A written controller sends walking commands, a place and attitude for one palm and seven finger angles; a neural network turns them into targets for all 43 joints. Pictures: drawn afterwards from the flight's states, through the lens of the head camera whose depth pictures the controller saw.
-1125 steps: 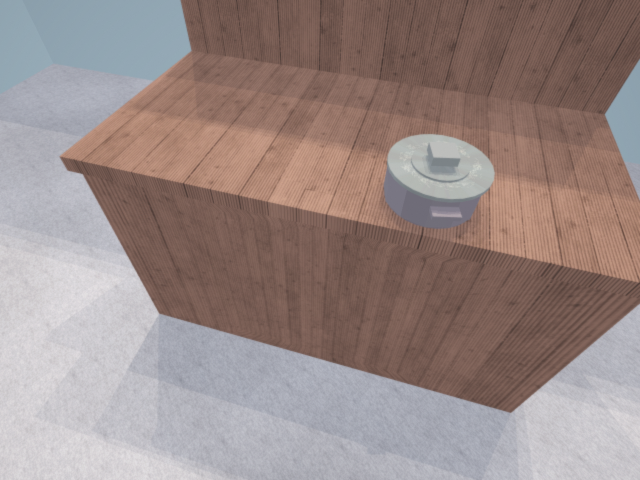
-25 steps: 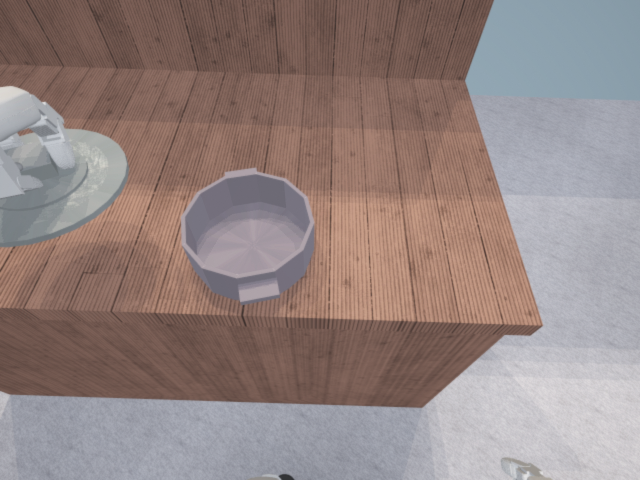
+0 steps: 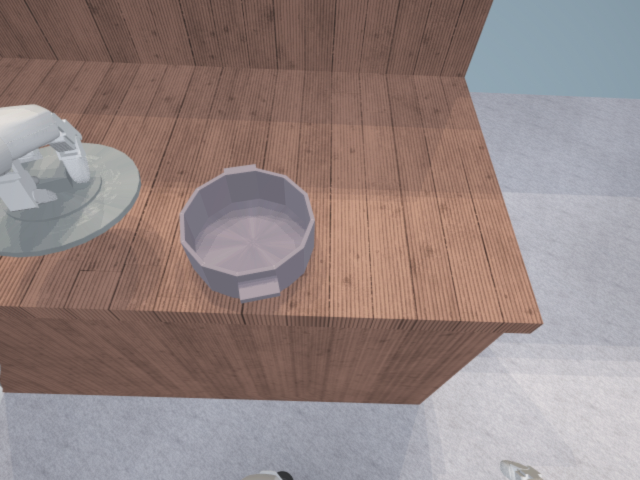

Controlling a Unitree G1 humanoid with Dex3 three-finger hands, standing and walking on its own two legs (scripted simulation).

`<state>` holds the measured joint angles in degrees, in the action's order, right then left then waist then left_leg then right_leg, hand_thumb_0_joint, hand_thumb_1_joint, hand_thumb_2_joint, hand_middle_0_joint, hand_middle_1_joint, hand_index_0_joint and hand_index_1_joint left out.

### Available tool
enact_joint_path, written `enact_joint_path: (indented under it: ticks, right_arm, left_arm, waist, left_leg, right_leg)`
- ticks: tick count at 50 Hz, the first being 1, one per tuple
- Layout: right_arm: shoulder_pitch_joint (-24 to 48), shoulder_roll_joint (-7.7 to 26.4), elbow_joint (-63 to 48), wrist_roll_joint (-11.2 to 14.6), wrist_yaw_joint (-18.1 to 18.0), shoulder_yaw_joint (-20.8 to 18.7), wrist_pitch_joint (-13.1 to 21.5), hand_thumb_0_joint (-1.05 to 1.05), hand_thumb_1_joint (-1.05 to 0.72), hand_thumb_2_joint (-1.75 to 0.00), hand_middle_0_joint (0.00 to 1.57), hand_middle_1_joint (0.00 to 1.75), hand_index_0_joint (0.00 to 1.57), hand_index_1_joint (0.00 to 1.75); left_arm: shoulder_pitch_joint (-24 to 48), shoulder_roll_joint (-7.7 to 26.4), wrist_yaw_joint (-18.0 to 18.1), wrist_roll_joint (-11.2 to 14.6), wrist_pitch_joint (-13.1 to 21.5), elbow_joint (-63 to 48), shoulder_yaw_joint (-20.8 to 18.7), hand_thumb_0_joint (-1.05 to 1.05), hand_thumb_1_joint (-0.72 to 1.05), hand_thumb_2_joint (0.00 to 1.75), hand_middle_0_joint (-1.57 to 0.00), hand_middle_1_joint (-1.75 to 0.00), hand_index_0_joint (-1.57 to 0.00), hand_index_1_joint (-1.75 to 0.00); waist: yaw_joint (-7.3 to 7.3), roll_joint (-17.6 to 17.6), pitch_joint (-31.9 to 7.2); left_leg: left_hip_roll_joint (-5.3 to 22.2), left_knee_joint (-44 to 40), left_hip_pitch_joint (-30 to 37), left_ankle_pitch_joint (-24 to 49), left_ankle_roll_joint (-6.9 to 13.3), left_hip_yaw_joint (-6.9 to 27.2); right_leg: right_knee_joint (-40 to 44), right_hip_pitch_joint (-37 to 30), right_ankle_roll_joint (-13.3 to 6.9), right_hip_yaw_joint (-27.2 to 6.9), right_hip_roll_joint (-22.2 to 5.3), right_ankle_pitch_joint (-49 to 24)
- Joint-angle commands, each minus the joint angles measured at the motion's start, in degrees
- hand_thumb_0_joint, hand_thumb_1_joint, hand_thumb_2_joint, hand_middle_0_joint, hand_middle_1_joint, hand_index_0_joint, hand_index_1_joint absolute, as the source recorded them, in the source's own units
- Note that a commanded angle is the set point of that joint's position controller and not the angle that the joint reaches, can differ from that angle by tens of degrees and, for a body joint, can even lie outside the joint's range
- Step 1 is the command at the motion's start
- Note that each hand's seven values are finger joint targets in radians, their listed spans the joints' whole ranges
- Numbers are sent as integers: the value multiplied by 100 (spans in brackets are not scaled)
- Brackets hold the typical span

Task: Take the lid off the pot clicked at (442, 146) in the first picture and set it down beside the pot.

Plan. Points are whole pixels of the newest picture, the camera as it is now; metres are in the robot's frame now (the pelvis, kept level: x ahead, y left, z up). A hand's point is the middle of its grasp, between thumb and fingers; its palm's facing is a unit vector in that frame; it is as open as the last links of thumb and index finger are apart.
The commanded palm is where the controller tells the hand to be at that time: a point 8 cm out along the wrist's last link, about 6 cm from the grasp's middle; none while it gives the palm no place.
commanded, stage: lower the lid onto the table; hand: left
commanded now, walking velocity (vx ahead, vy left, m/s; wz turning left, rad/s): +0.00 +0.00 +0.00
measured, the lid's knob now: (45, 176) +0.44 +0.35 +0.11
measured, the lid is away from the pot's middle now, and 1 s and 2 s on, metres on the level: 0.24 0.24 0.24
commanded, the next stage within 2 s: open the fingers wide in 1.92 s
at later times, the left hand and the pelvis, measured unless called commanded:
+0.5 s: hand (53, 197) +0.41 +0.34 +0.10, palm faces -0.43 -0.13 -0.89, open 6.9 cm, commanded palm +0.43 +0.34 +0.17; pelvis +0.00 +0.00 +0.00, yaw -1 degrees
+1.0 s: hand (61, 217) +0.41 +0.34 +0.07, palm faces -0.47 -0.14 -0.87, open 6.9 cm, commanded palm +0.44 +0.35 +0.14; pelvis +0.00 +0.00 -0.01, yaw -1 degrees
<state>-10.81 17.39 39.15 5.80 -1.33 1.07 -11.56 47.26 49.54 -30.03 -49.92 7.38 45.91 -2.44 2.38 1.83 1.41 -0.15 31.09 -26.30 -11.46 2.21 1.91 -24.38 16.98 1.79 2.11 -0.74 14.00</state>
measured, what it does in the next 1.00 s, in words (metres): stands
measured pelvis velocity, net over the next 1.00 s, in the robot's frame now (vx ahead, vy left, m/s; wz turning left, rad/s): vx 0.00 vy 0.00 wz -0.02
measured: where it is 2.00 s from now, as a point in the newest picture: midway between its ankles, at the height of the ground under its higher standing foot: outside the picture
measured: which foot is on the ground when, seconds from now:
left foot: down 0.00-1.00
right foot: down 0.00-1.00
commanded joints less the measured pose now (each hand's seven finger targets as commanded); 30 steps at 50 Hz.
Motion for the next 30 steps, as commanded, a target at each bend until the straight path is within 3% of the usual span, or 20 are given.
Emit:
enact_joint_path:
  ticks: [1,3,4,6,11,13,15,17,19,20,21,23,25,28,30]
  right_arm:
    - [-76,978,-561,-62,-48,-382,126,0,-90,-90,20,30,20,30]
    - [-113,978,-506,-38,-76,-360,101,0,-90,-90,20,30,20,30]
    - [-126,1012,-488,-22,-82,-363,80,0,-90,-90,20,30,20,30]
    - [-99,991,-546,-44,-85,-384,108,0,-90,-90,20,30,20,30]
    - [-201,1006,-518,-59,-116,-384,160,0,-90,-90,20,30,20,30]
    - [-213,991,-497,-46,-125,-376,145,0,-90,-90,20,30,20,30]
    - [-177,1031,-530,-42,-112,-381,141,0,-90,-90,20,30,20,30]
    - [-190,979,-514,-46,-111,-390,131,0,-90,-90,20,30,20,30]
    - [-267,1015,-473,-24,-122,-377,120,0,-90,-90,20,30,20,30]
    - [-215,1018,-507,-31,-123,-392,145,0,-90,-90,20,30,20,30]
    - [-253,1034,-504,-44,-121,-400,124,0,-90,-90,20,30,20,30]
    - [-256,1036,-494,-45,-149,-381,131,0,-90,-90,20,30,20,30]
    - [-252,1025,-492,-39,-153,-396,162,0,-90,-90,20,30,20,30]
    - [-312,1047,-473,-50,-158,-405,138,0,-90,-90,20,30,20,30]
    - [-282,1026,-441,-35,-162,-399,155,0,-90,-90,20,30,20,30]
  left_arm:
    - [2648,2124,400,37,28,-1341,-784,0,49,119,-79,-89,-91,-98]
    - [2583,2036,410,30,9,-856,-728,0,49,119,-79,-89,-91,-98]
    - [2735,2123,415,35,13,-891,-769,0,49,119,-79,-89,-91,-98]
    - [3015,2040,466,-25,51,-1300,-605,0,49,119,-79,-89,-91,-98]
    - [2808,2243,554,-38,155,-1104,-899,0,49,119,-79,-89,-91,-98]
    - [2621,2102,569,-35,139,-795,-808,0,49,119,-79,-89,-91,-98]
    - [2673,2338,616,-81,170,-949,-961,0,49,119,-79,-89,-91,-98]
    - [2623,1957,632,-131,154,-889,-643,0,49,119,-79,-89,-91,-98]
    - [2534,2045,640,-110,130,-596,-723,0,49,119,-79,-89,-91,-98]
    - [2643,2005,607,-88,165,-811,-680,0,49,119,-79,-89,-91,-98]
    - [2643,2223,632,-93,178,-881,-862,0,49,119,-79,-89,-91,-98]
    - [2664,2355,637,-120,232,-872,-954,0,49,119,-79,-89,-91,-98]
    - [2576,2184,628,-99,266,-787,-831,0,49,119,-79,-89,-91,-98]
    - [2376,2416,670,-98,305,-721,-1069,0,49,119,-79,-89,-91,-98]
    - [2498,1999,647,-121,300,-634,-673,0,49,119,-79,-89,-91,-98]
  waist:
    - [38,890,-2653]
    - [84,644,-2346]
    - [73,590,-2354]
    - [83,872,-2627]
    - [31,764,-2691]
    - [63,618,-2499]
    - [3,718,-2619]
    - [89,903,-2497]
    - [107,705,-2310]
    - [78,679,-2461]
    - [61,722,-2647]
    - [64,729,-2674]
    - [86,755,-2575]
    - [54,738,-2627]
    - [144,835,-2409]
  left_leg:
    - [-126,-92,2577,1915,251,62]
    - [-156,-124,2290,1456,259,-1]
    - [-163,-152,2228,1292,260,2]
    - [-132,-154,2477,1460,246,21]
    - [-130,-122,2507,1613,255,60]
    - [-157,-123,2316,1391,269,-6]
    - [-139,-111,2272,1546,257,-11]
    - [-139,-66,2381,1555,249,-16]
    - [-136,-95,2195,1332,249,-20]
    - [-129,-84,2237,1479,263,-32]
    - [-156,-40,2321,1535,273,-29]
    - [-154,-8,2272,1536,270,-38]
    - [-119,18,2256,1617,267,-48]
    - [-156,99,2187,1611,277,-62]
    - [-120,85,2149,1526,253,-70]
  right_leg:
    - [205,349,-392,271,478,-1092]
    - [249,419,-383,281,483,-953]
    - [247,386,-381,271,479,-910]
    - [200,378,-405,258,471,-906]
    - [185,331,-415,260,480,-1001]
    - [199,368,-396,247,478,-984]
    - [125,244,-424,216,454,-1121]
    - [150,470,-411,234,475,-1001]
    - [152,488,-409,238,493,-905]
    - [138,399,-414,218,470,-1074]
    - [104,317,-400,194,474,-1132]
    - [77,334,-395,209,475,-1170]
    - [71,448,-401,205,473,-1165]
    - [12,396,-386,180,477,-1237]
    - [30,644,-403,219,489,-1074]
